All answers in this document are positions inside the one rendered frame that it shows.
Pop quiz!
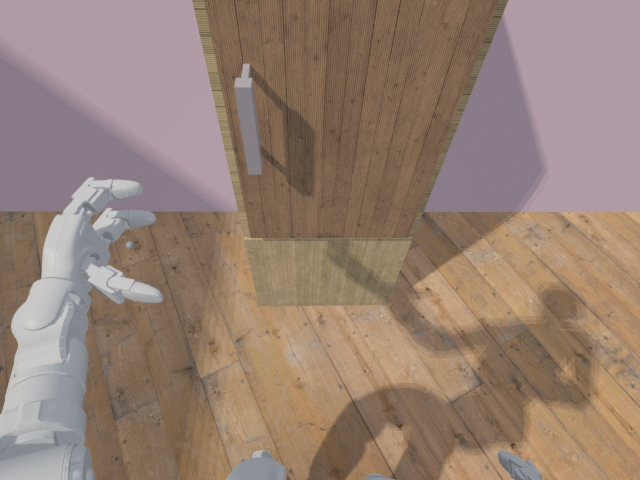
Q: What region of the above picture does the left robot shin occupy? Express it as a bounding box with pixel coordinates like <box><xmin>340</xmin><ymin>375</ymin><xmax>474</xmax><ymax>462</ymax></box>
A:
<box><xmin>252</xmin><ymin>450</ymin><xmax>274</xmax><ymax>460</ymax></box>

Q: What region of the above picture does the robot left thigh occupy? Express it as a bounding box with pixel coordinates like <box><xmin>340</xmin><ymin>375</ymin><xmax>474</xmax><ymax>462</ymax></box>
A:
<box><xmin>225</xmin><ymin>457</ymin><xmax>286</xmax><ymax>480</ymax></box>

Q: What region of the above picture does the robot left upper arm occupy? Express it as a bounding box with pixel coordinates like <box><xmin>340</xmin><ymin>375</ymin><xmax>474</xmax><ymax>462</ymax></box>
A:
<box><xmin>0</xmin><ymin>443</ymin><xmax>95</xmax><ymax>480</ymax></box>

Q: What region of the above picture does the robot right hand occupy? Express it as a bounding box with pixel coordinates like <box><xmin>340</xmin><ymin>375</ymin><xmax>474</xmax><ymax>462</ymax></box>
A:
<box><xmin>498</xmin><ymin>450</ymin><xmax>542</xmax><ymax>480</ymax></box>

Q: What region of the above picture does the robot left forearm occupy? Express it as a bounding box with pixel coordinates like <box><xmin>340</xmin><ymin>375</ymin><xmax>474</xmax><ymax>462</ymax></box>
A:
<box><xmin>0</xmin><ymin>277</ymin><xmax>92</xmax><ymax>460</ymax></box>

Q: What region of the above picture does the robot left hand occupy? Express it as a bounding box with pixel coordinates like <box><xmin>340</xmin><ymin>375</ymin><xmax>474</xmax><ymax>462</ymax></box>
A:
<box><xmin>41</xmin><ymin>177</ymin><xmax>163</xmax><ymax>304</ymax></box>

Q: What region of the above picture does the cupboard door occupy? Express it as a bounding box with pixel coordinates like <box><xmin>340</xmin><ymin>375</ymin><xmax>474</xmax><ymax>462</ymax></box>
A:
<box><xmin>205</xmin><ymin>0</ymin><xmax>499</xmax><ymax>238</ymax></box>

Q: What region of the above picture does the handle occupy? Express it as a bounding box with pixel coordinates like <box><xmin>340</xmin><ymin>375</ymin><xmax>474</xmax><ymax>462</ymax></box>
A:
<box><xmin>234</xmin><ymin>64</ymin><xmax>263</xmax><ymax>175</ymax></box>

